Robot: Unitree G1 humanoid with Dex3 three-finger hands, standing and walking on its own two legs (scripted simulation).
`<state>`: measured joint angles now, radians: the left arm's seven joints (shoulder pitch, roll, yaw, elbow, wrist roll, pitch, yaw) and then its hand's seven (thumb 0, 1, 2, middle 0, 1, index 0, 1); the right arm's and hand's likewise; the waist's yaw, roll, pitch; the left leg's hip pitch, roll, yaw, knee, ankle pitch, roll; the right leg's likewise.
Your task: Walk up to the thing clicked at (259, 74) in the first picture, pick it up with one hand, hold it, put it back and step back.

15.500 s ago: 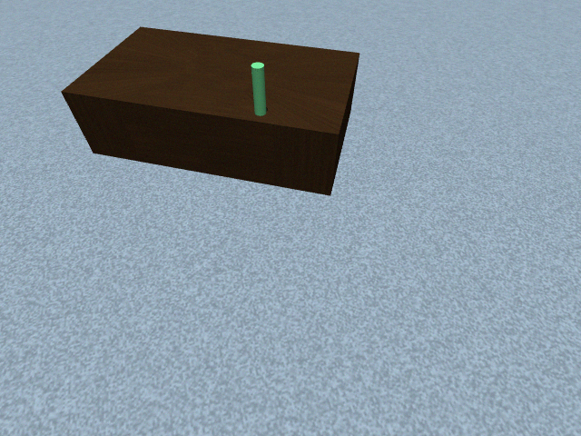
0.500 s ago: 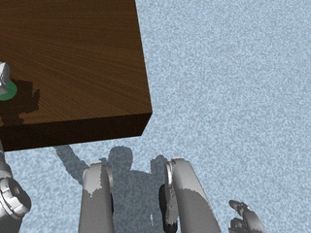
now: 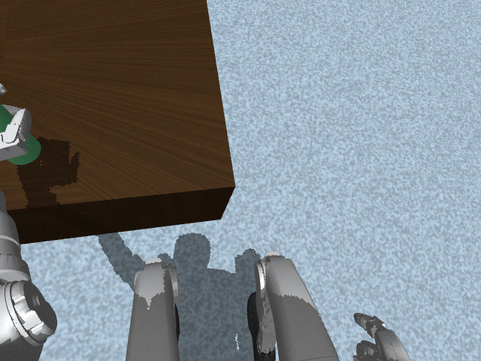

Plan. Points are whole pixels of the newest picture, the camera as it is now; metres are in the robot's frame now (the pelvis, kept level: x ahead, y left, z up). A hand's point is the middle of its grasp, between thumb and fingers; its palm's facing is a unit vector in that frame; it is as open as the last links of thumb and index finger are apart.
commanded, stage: lift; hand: left
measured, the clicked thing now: out of the picture +0.46 +0.32 +0.03
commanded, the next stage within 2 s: hold in 1.64 s
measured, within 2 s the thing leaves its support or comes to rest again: neither
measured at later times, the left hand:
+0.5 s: hand out of the picture +0.41 +0.28 +0.10, palm faces +0.40 -0.92 -0.02, open 6.9 cm
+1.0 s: hand out of the picture +0.38 +0.24 +0.17, palm faces +0.39 -0.92 -0.02, open 6.9 cm
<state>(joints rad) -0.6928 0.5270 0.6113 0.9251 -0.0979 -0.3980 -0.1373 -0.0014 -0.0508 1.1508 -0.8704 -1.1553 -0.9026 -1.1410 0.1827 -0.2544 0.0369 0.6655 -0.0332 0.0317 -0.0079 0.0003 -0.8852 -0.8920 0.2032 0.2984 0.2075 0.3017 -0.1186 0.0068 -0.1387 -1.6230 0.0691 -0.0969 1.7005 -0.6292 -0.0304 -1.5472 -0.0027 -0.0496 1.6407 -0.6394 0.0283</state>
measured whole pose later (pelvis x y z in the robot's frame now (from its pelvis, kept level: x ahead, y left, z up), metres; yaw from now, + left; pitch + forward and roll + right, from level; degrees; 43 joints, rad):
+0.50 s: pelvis +0.02 +0.00 +0.09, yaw +2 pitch +22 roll -4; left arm -0.40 0.32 0.45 0.66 -0.13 -0.37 -0.03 0.00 -0.06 1.16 -0.88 -1.15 -0.91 -1.14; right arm 0.20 -0.23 0.01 0.68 -0.01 0.01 -0.02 0.00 -0.88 -0.89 0.20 0.30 0.21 0.30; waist -0.06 0.01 -0.12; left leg -1.21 0.07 -0.08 1.37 -0.55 -0.03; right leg -1.13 0.00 -0.05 1.31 -0.56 0.02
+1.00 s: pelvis +0.03 +0.00 +0.14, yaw +3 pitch +15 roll -3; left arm -0.22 0.21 0.30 0.53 -0.13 -0.39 0.05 0.00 -0.06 1.16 -0.88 -1.15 -0.91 -1.13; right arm 0.21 -0.21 0.01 0.66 -0.01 0.00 -0.04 0.00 -0.89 -0.89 0.20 0.30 0.21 0.30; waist -0.03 0.01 -0.08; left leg -0.89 0.07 -0.05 1.12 -0.49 -0.03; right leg -0.82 -0.01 -0.04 1.07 -0.50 0.02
